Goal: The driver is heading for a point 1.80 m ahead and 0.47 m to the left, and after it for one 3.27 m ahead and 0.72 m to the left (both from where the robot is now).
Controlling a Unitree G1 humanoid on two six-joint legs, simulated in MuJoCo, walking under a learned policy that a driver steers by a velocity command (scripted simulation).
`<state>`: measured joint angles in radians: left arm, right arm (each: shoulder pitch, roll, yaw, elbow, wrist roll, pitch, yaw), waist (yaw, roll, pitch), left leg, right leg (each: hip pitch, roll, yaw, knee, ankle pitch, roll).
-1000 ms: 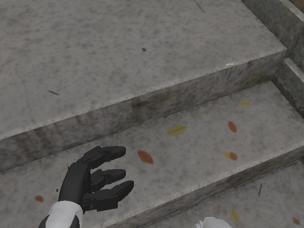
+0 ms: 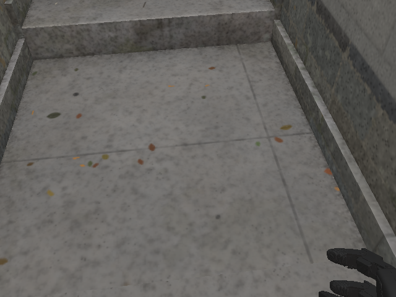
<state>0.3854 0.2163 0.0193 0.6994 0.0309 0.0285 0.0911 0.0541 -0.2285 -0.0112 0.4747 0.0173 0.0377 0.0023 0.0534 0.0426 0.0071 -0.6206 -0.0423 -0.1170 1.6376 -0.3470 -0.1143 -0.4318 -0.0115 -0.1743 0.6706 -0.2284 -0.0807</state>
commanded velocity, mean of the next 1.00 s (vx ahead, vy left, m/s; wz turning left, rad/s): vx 0.12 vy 0.00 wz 0.47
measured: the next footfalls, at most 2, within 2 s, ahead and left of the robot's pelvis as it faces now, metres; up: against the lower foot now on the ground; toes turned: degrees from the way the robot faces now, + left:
left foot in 0.28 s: +0.05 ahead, +0.12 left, +0.00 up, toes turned +13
right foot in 0.72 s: +0.10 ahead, -0.12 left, +0.00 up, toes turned +24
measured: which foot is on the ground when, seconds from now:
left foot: up 0.00-0.26, down 0.28-0.70, up 0.72-1.00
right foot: down 0.00-0.28, up 0.30-0.70, down 0.72-1.00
